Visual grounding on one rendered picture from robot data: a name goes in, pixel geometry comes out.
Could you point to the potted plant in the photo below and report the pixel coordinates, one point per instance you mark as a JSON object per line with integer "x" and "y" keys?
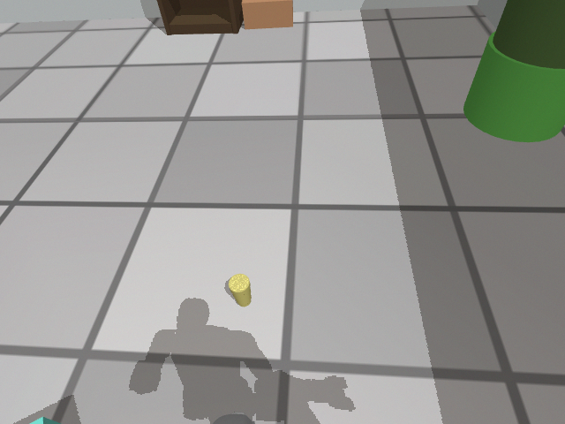
{"x": 518, "y": 92}

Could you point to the bookshelf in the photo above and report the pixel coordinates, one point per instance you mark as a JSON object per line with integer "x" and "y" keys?
{"x": 201, "y": 16}

